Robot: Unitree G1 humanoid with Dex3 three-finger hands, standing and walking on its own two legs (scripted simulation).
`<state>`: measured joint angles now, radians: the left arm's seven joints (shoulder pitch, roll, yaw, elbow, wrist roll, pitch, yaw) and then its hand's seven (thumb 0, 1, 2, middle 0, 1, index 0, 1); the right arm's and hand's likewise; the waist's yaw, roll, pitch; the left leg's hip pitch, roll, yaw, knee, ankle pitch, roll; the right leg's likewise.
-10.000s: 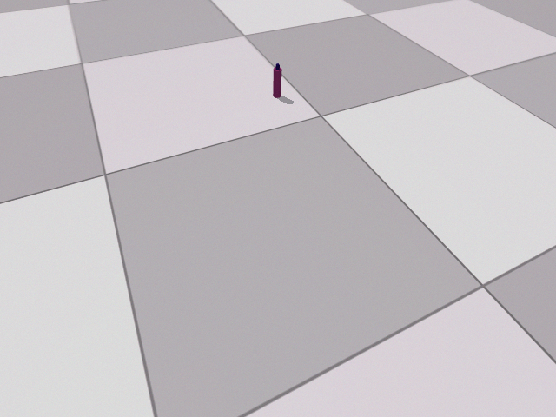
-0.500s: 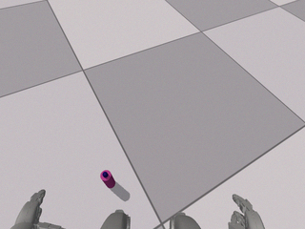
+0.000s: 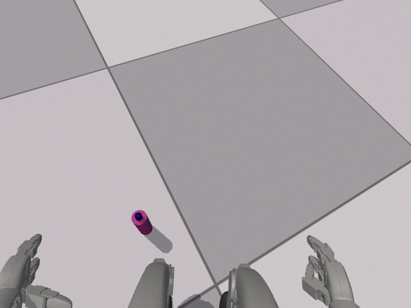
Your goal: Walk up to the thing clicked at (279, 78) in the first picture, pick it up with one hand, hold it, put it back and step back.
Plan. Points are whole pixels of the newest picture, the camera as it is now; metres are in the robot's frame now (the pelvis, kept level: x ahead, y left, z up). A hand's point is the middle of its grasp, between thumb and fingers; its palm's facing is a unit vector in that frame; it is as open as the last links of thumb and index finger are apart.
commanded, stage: go down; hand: left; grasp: from the side
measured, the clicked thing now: (142, 222) +0.38 +0.22 -0.55
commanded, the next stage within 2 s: approach in 1.88 s
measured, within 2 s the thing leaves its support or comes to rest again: neither
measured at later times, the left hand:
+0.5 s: hand (51, 240) +0.25 +0.36 -0.19, palm faces +0.18 -0.97 -0.19, open 17.5 cm
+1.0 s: hand (51, 229) +0.28 +0.39 -0.23, palm faces +0.16 -0.98 -0.14, open 17.6 cm
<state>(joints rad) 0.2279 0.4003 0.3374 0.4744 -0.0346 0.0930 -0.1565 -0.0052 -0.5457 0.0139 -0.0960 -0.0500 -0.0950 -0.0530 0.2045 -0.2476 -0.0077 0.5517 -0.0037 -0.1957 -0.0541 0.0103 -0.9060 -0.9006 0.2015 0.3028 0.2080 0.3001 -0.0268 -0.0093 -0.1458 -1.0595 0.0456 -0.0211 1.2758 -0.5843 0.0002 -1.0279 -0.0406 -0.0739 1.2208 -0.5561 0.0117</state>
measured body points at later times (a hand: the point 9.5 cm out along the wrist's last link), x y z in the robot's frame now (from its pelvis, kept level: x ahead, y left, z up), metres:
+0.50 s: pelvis -0.05 -0.01 -0.14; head +0.13 +0.03 +0.27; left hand +0.23 +0.41 -0.18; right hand +0.12 -0.28 -0.25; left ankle +0.01 +0.11 -0.63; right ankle +0.01 -0.13 -0.63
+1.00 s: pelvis -0.07 +0.00 -0.21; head +0.14 +0.04 +0.19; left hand +0.26 +0.44 -0.22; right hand +0.10 -0.28 -0.31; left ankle +0.01 +0.12 -0.63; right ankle +0.01 -0.13 -0.63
